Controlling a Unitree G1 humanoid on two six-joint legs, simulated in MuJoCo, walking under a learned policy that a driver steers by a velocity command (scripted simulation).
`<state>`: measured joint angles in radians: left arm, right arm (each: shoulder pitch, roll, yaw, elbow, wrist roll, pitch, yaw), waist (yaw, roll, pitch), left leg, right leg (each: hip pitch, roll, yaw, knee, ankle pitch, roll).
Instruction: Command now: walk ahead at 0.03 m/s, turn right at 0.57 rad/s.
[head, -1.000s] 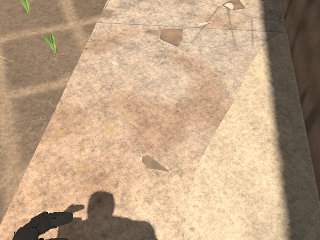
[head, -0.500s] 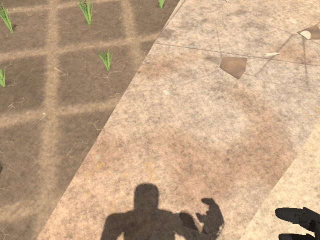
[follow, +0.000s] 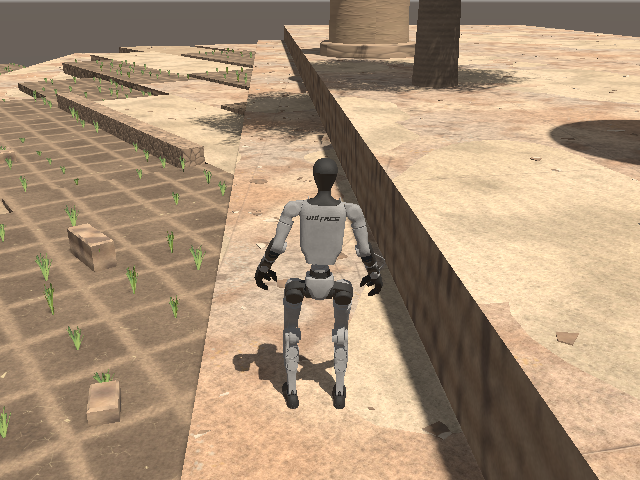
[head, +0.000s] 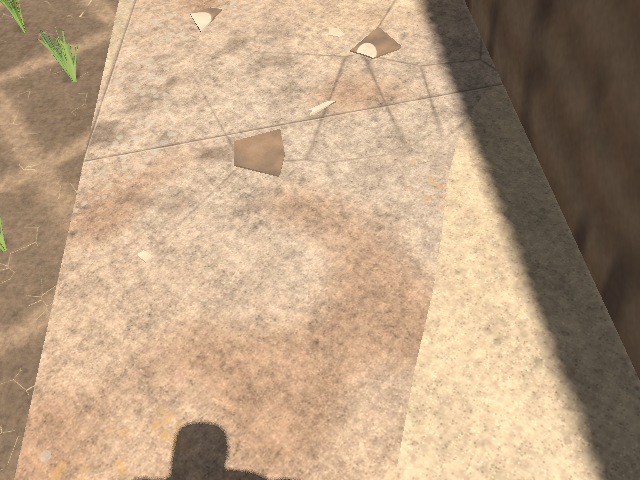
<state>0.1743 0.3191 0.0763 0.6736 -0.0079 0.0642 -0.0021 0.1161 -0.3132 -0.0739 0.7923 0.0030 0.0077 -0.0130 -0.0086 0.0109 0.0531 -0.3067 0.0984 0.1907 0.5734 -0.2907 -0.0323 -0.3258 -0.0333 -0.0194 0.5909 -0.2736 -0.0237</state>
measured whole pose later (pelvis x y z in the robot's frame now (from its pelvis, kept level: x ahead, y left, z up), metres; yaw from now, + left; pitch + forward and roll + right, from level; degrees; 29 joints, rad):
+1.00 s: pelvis +0.25 -0.05 +0.01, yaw +6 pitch +1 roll -1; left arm 0.21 0.26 0.06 0.71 0.01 -0.10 -0.01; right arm 0.32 -0.32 -0.07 0.76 0.03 -0.03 -0.01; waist -0.01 0.04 0.01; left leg -0.48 0.04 -0.06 1.14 -0.34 0.01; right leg -0.21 0.02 -0.05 0.39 -0.21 -0.02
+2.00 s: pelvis +0.82 +0.10 +0.00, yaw +7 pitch +2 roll +0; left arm 0.22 0.30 0.06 0.69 -0.02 -0.06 -0.04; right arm 0.25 -0.29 -0.03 0.74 0.00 -0.10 0.01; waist 0.00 0.00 0.05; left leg -0.37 0.01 -0.04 1.20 -0.40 0.01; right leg -0.37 0.10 0.00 0.51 -0.17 -0.10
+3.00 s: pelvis +1.14 +0.16 +0.00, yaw -5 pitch -1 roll +0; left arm 0.23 0.22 0.03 0.79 0.01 0.00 0.03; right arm 0.15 -0.24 -0.02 0.87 -0.01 -0.01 0.00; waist 0.00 0.00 0.02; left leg -0.26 -0.01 0.00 0.55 -0.27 0.01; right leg -0.21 -0.01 0.05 0.56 -0.34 0.02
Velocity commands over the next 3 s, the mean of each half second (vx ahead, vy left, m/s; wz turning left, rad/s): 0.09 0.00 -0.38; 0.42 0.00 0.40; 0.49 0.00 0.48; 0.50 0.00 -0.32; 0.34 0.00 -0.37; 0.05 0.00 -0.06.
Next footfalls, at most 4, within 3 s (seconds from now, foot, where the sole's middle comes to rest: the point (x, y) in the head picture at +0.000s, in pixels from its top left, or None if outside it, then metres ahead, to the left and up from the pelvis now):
0.44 left None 0.09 0.12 -0.77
0.84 right None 0.30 -0.16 -0.77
1.32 left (277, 433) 0.56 0.16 -0.77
1.86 right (324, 286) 0.93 0.05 -0.77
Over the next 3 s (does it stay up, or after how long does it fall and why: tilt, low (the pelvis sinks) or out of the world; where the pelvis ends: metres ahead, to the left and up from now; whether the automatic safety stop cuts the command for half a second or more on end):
stays up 1.14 0.16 0.00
